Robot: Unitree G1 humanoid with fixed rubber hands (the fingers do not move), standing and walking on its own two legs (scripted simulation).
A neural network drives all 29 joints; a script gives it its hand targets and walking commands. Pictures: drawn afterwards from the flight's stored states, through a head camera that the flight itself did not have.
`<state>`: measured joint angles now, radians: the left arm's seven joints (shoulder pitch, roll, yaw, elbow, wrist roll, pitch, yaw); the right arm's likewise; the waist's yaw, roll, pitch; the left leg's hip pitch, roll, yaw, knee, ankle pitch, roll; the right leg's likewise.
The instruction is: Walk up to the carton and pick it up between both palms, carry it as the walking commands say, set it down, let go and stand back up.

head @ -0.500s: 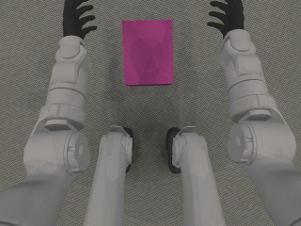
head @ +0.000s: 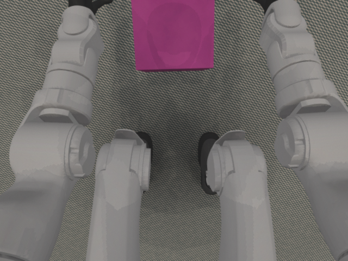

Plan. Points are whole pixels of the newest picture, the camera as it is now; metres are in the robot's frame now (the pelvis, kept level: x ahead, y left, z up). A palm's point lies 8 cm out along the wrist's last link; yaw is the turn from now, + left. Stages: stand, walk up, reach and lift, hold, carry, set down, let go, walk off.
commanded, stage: reach and lift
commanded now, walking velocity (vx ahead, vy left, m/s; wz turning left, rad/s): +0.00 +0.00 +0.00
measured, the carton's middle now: (173, 25) +0.54 +0.01 -0.32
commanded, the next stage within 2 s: none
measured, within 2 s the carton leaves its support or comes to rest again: leaves its support in 1.62 s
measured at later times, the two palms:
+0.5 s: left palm (97, 18) +0.53 +0.16 -0.23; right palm (261, 13) +0.54 -0.17 -0.23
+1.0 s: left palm (107, 17) +0.53 +0.14 -0.23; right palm (242, 16) +0.54 -0.13 -0.24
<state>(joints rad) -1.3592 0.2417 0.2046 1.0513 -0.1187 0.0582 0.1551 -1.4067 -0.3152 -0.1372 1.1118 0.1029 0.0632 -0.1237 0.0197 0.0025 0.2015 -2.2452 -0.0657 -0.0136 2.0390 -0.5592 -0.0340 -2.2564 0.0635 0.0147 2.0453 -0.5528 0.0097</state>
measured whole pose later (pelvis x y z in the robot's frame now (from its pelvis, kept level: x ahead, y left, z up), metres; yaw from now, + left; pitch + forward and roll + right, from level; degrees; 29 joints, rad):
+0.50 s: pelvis +0.00 +0.00 -0.05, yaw +0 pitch +36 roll +1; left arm -1.45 0.28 0.13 1.21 -0.18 0.00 0.12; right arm -1.50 -0.35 -0.06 1.26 0.18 0.00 -0.09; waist 0.02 0.01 0.38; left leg -2.26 -0.05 0.00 2.23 -0.61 -0.02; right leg -2.27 0.04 -0.01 2.24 -0.60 0.00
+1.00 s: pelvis -0.01 +0.00 -0.05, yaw +0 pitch +35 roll +1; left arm -1.52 0.24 0.14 1.22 -0.15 0.00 0.14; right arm -1.54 -0.29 -0.06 1.25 0.13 0.01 -0.09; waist 0.01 0.02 0.44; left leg -2.24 -0.05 0.01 2.22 -0.58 -0.01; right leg -2.25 0.03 0.00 2.23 -0.59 0.00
